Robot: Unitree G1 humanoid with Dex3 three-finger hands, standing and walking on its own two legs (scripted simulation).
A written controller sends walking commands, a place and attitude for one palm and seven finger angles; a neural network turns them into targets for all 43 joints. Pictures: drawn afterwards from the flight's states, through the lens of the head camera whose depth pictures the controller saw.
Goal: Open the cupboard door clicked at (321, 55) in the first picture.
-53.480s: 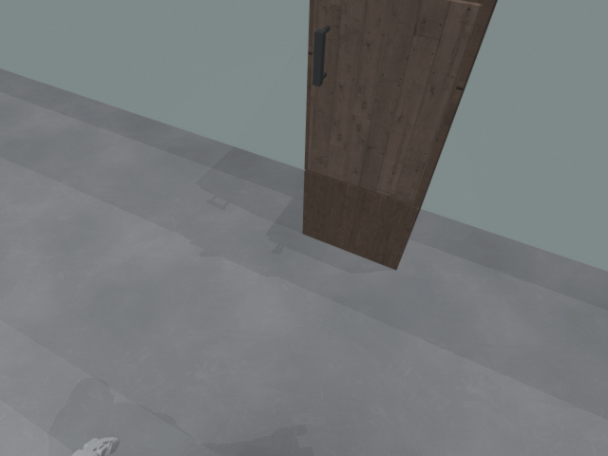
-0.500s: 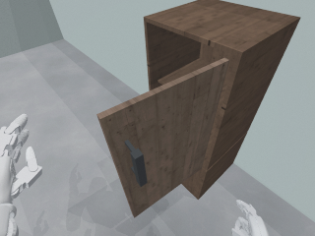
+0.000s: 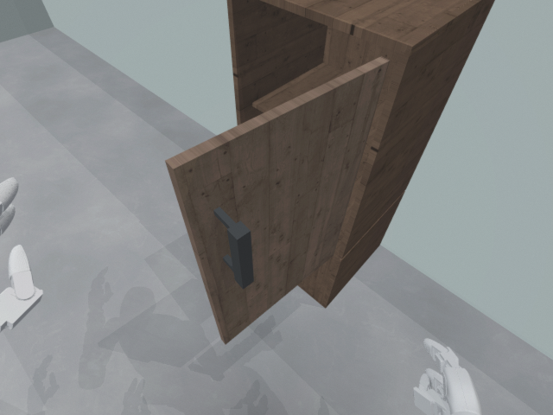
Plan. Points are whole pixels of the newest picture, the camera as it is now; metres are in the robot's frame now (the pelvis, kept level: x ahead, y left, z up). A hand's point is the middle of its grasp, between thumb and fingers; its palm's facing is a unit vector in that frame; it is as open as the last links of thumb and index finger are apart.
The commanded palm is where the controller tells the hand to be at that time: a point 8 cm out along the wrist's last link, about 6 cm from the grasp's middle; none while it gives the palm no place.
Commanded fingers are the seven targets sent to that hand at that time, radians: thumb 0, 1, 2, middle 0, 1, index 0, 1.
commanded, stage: step back with the hand held close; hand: left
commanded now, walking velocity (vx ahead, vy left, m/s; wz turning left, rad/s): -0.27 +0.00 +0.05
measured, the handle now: (233, 248) +0.34 +0.09 +0.05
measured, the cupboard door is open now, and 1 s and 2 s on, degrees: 84 84 84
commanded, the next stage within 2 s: stop stepping back and stand still in 0.68 s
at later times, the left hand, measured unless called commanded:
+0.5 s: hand out of the picture +0.12 +0.29 +0.16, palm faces +0.47 -0.75 -0.46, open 7.4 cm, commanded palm +0.04 +0.33 +0.18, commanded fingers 0.00 0.90 0.90 -0.20 -0.30 -0.20 -0.30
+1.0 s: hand out of the picture +0.06 +0.25 +0.16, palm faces +0.32 -0.82 -0.47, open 7.4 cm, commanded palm +0.00 +0.29 +0.18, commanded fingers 0.00 0.90 0.90 -0.20 -0.30 -0.20 -0.30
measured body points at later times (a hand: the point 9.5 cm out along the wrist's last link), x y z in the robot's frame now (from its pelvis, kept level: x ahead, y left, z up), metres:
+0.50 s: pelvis -0.08 +0.02 -0.01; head -0.05 +0.05 +0.44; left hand +0.09 +0.33 +0.19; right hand +0.10 -0.21 -0.09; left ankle +0.01 +0.10 -0.74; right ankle -0.04 -0.12 -0.70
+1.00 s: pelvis -0.16 +0.00 -0.01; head -0.15 +0.02 +0.44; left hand +0.04 +0.29 +0.19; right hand -0.03 -0.26 -0.09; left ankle -0.09 +0.09 -0.74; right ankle -0.27 -0.10 -0.73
